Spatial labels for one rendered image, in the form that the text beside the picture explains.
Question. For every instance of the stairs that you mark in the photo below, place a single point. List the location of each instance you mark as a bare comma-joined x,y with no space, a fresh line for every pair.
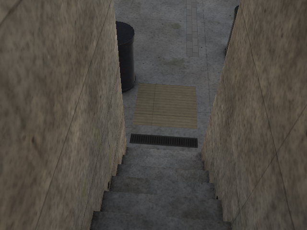
160,189

